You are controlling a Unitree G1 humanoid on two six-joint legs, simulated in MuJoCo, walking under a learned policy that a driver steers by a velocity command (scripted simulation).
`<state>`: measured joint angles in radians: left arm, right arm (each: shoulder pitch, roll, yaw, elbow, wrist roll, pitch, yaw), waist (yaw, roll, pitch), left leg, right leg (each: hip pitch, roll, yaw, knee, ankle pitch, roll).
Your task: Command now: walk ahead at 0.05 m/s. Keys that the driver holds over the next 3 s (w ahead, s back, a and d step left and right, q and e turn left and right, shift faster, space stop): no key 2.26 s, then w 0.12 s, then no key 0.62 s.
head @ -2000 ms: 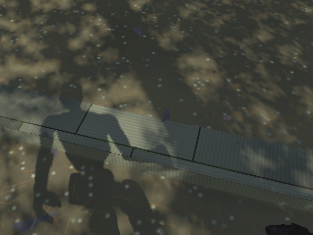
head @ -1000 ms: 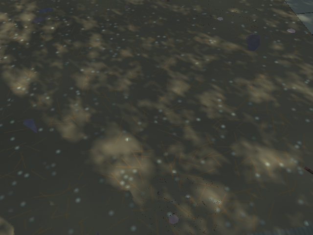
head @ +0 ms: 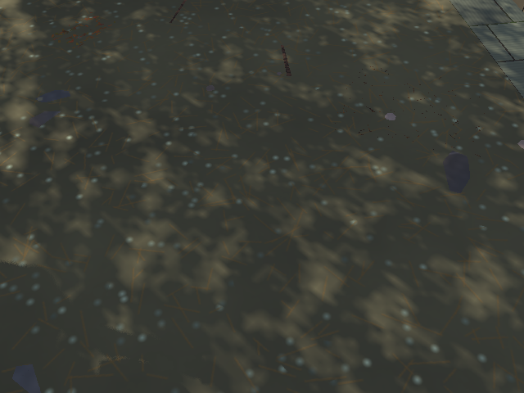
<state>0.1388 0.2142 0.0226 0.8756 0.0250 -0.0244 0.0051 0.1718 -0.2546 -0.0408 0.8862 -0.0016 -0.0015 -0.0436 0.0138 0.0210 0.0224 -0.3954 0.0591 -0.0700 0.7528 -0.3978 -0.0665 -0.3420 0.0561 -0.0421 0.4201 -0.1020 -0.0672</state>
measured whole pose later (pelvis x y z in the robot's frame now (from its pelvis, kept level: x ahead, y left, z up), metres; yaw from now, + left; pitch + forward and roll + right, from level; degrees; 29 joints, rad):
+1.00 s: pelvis +0.06 +0.06 +0.00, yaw -1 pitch -1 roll +0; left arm 0.19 0.20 0.04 1.12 0.00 0.01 0.05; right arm 0.23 -0.20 -0.02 1.08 0.00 -0.01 -0.03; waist 0.00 0.00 0.04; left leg -0.16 -0.02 0.00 0.48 -0.30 0.02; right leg -0.23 -0.04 0.02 0.48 -0.23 0.04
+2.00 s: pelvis +0.06 +0.05 +0.00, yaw -1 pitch -1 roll +0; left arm 0.27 0.17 0.02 1.14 -0.01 0.00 0.05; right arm 0.32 -0.16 -0.01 1.08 0.00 -0.02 -0.03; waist 0.00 0.00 0.03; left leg -0.17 -0.01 0.01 0.47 -0.29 0.01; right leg -0.24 -0.04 0.02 0.48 -0.23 0.04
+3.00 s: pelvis +0.14 +0.02 +0.00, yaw -1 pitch -1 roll +0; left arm 0.28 0.19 0.03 1.08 0.00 -0.01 0.03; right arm 0.23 -0.18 -0.04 1.08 0.01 -0.01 -0.04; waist 0.01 0.00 0.04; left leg -0.19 0.04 -0.01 0.50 -0.30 -0.03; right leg -0.13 0.01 -0.06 0.46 -0.32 -0.03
